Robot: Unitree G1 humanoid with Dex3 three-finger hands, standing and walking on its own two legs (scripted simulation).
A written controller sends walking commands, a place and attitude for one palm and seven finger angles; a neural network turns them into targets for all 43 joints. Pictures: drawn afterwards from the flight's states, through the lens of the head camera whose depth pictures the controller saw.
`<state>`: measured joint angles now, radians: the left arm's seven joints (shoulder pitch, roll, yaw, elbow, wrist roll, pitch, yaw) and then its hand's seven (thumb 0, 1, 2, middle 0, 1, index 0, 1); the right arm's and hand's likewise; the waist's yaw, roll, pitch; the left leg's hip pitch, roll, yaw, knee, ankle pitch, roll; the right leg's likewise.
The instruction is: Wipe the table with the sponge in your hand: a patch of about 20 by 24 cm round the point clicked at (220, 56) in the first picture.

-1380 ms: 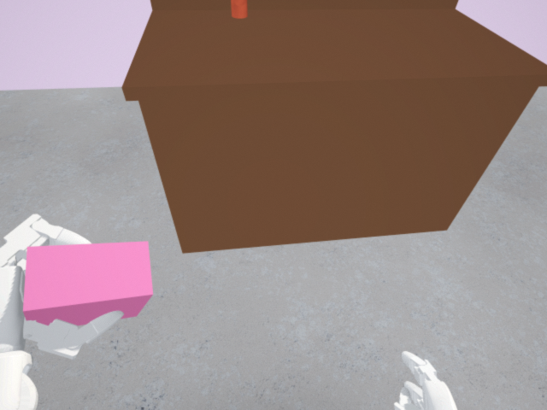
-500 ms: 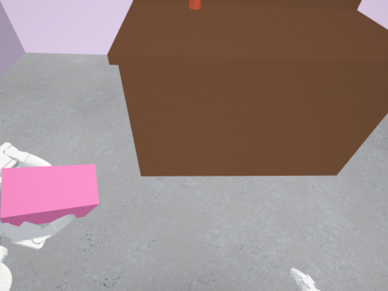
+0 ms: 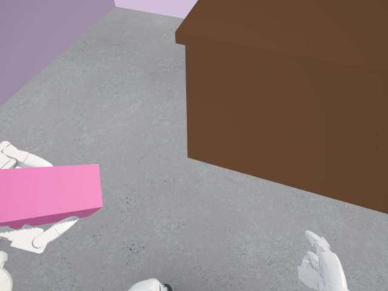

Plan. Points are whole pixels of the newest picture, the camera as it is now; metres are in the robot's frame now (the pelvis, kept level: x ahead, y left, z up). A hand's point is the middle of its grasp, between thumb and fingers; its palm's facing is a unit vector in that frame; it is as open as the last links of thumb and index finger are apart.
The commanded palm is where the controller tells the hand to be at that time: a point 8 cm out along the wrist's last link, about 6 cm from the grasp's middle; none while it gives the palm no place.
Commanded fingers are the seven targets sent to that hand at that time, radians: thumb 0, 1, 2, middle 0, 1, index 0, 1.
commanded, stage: walk to a spot facing it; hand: left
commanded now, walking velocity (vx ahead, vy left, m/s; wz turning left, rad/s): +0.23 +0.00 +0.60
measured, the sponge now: (65, 195) +0.23 +0.21 +0.15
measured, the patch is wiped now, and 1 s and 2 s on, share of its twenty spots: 0.00 0.00 0.00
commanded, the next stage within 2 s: none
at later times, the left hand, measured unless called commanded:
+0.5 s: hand (66, 195) +0.22 +0.19 +0.17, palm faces +0.62 -0.65 -0.44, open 10.3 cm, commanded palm +0.15 +0.22 +0.19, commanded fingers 0.00 0.10 1.30 -1.20 -1.60 -1.20 -1.60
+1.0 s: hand (21, 290) +0.11 +0.19 +0.18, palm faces +0.76 -0.49 -0.43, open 10.3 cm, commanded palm +0.04 +0.20 +0.19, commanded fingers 0.00 0.10 1.30 -1.20 -1.60 -1.20 -1.60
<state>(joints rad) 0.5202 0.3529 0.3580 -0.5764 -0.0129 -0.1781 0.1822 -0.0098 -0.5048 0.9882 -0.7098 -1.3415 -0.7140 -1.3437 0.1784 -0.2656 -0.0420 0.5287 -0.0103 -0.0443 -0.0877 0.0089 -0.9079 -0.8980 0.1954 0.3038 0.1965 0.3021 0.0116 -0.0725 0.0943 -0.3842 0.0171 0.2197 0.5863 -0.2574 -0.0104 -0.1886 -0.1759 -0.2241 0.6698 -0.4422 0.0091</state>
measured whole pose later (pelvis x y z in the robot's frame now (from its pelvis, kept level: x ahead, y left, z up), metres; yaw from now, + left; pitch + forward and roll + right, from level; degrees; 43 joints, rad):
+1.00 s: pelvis +0.07 -0.12 +0.01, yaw +34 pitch +0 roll -2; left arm 0.52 0.40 0.37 -0.62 -0.03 -0.17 0.13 -0.01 -0.51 0.99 -0.71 -1.34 -0.72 -1.34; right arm 0.23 -0.13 0.03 0.58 0.00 -0.11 -0.02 0.01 -0.90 -0.90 0.20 0.30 0.20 0.30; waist 0.00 0.00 0.05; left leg -0.31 0.05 -0.05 0.54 -0.23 -0.02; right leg -0.42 -0.04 -0.07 0.89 -0.45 0.09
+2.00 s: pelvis +0.10 -0.17 +0.01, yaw +68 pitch -1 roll +3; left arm 0.49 0.35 0.34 -0.49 -0.01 -0.18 0.13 -0.01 -0.51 0.99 -0.71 -1.34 -0.72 -1.34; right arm 0.19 -0.24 -0.02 0.63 -0.01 -0.05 -0.06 0.01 -0.91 -0.90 0.20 0.30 0.20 0.30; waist 0.01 -0.02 0.07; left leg -0.51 0.07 0.11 1.02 -0.37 -0.03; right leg -0.21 -0.16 -0.24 0.51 -0.28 0.00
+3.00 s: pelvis +0.19 +0.04 -0.01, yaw +85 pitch -1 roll +1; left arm 0.41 0.42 0.42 -0.56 -0.02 -0.21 0.16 -0.01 -0.51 1.00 -0.71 -1.34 -0.72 -1.34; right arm 0.13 -0.15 -0.01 0.57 0.01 -0.06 -0.04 0.01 -0.91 -0.90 0.19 0.30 0.19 0.30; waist 0.01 -0.06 0.10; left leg -0.36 0.08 0.16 0.64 -0.26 0.00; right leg -0.49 -0.10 -0.07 1.16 -0.49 0.04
